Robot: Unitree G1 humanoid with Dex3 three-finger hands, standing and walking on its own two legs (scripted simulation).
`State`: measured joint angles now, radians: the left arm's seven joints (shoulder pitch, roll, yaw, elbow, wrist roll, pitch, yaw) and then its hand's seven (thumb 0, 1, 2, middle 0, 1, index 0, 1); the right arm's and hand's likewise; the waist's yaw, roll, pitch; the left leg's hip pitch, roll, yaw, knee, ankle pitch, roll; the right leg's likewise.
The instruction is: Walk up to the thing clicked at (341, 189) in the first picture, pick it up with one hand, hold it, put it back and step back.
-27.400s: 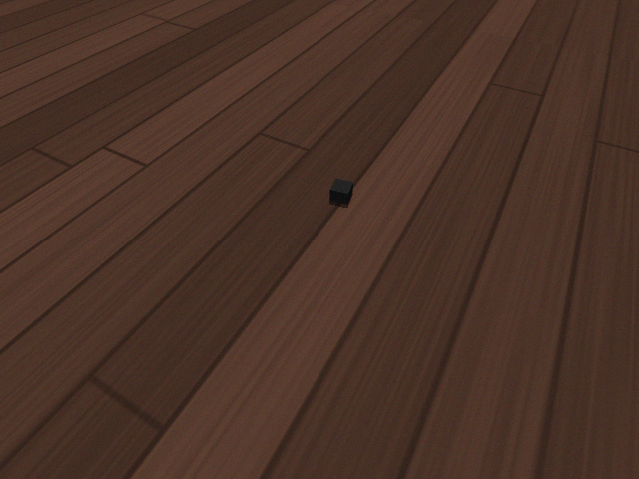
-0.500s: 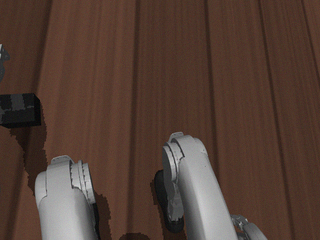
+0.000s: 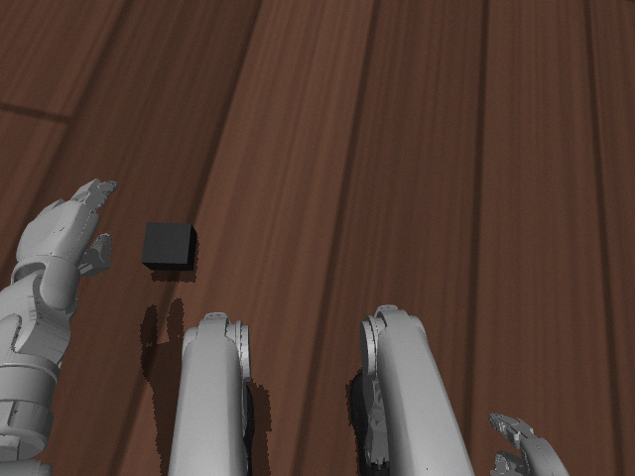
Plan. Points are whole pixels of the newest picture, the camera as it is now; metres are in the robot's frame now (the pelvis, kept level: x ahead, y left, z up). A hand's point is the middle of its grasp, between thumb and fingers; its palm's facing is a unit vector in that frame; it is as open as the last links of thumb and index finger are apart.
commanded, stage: home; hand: left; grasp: from above
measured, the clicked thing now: (170, 247) +0.49 +0.28 -0.41
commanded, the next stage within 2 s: none
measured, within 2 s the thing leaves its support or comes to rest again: neither
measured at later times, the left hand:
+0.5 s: hand (32, 365) +0.26 +0.22 +0.11, palm faces +0.02 -0.93 -0.36, open 7.4 cm
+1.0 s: hand out of the picture +0.22 +0.19 +0.23, palm faces +0.16 -0.96 -0.21, open 7.4 cm
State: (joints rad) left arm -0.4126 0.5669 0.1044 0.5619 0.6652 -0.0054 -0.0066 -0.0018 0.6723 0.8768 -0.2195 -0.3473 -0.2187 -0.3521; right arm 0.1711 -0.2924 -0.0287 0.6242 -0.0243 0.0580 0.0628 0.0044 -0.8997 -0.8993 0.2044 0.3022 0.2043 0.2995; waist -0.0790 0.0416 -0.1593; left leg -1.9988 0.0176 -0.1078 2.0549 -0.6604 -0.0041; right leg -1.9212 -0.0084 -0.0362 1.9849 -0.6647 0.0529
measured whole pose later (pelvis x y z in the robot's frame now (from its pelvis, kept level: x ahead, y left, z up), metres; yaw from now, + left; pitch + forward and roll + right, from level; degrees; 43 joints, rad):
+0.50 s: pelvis +0.03 +0.00 +0.19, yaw +4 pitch +20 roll -4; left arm 0.18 0.30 0.04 0.13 0.07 0.37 0.07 0.01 0.90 0.90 -0.21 -0.30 -0.21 -0.30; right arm 0.17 -0.20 0.05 0.54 0.03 -0.10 -0.08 0.01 -0.90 -0.90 0.21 0.30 0.21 0.30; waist -0.07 0.04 -0.17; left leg -1.19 0.03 -0.08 1.41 -0.56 -0.01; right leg -1.12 -0.01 -0.05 1.34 -0.56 0.03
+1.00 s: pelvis +0.08 +0.00 +0.27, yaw +6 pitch +10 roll -3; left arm 0.52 0.21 0.04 -0.14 -0.05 0.47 0.02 0.01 0.91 0.90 -0.20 -0.30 -0.21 -0.30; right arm 0.29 -0.22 0.02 0.51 0.01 -0.22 -0.19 0.01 -0.90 -0.90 0.20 0.30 0.20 0.30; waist -0.04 0.06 -0.17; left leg -0.70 0.04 -0.06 1.01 -0.48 -0.02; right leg -0.63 -0.02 -0.05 0.94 -0.47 0.03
